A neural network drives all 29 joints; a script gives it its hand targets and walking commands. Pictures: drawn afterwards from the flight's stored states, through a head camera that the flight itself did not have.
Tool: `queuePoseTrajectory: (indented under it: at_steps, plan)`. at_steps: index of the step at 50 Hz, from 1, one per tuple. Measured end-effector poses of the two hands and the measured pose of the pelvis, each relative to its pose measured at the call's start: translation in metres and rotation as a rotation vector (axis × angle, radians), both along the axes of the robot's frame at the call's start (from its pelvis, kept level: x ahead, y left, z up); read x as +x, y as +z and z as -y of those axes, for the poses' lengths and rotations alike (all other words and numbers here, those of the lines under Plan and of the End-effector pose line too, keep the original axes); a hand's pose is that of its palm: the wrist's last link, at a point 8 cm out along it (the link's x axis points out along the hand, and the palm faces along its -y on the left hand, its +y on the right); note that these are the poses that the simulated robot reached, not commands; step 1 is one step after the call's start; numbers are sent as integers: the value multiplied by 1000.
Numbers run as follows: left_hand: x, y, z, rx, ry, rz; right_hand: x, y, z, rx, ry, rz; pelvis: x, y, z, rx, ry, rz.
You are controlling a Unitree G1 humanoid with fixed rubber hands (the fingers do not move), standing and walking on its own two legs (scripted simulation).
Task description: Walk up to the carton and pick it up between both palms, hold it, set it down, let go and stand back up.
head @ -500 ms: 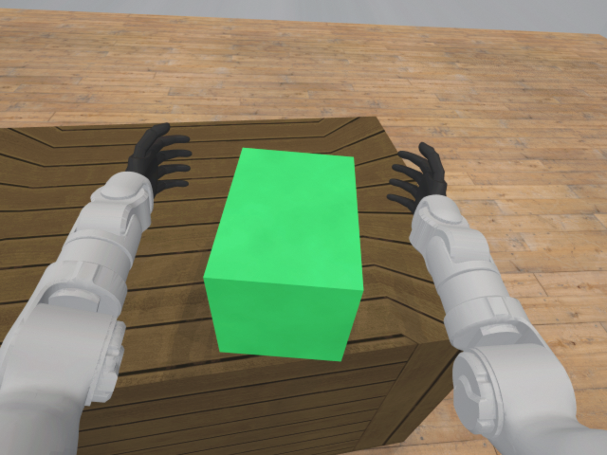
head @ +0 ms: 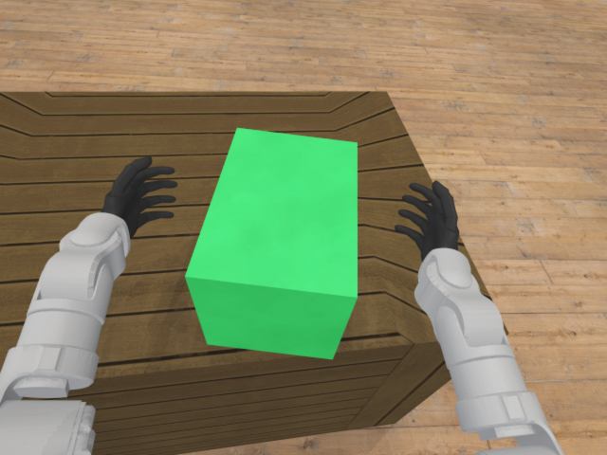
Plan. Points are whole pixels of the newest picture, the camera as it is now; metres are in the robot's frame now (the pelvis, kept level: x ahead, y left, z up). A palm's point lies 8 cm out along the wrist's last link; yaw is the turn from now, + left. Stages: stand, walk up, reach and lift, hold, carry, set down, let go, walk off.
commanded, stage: set down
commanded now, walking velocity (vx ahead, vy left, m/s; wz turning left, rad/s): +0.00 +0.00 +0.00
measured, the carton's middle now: (283, 241) +0.43 +0.02 +0.01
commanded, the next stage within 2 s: none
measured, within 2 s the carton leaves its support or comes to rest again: neither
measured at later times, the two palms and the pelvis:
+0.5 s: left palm (89, 270) +0.33 +0.24 +0.10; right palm (448, 293) +0.28 -0.17 +0.10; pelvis +0.00 +0.00 +0.00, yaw -2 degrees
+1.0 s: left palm (78, 359) +0.25 +0.25 +0.04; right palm (447, 358) +0.22 -0.16 +0.06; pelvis +0.01 +0.01 +0.00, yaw -2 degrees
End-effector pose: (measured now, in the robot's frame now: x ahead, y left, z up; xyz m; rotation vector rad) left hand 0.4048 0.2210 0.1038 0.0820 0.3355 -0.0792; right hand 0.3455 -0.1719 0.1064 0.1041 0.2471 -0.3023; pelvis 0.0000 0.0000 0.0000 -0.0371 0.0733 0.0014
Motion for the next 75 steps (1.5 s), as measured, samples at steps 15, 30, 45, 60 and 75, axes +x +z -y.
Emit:
queuePoseTrajectory:
  at_steps: [15, 30, 45, 60, 75]
  plan:
    - [-56, -15, -11, -33, 14, -6, -57, -15, -9, 12, 24, -26, 1, 1, 1, 10, -26, 85]
    - [-80, -8, -26, -29, 21, -3, -68, -10, -6, 14, 9, -51, -5, 1, -5, 9, -31, 135]
    - [-133, -50, -31, -35, 36, -60, -110, -43, -8, 16, 5, -126, 5, 2, -7, 6, -32, 151]
    - [-193, -73, -35, -23, 46, -54, -146, -65, -17, 23, 11, -148, 16, 0, -4, 9, -17, 171]
    - [-224, -97, -31, 8, 51, -102, -169, -96, -10, -4, 15, -191, 18, -1, 0, 13, 3, 194]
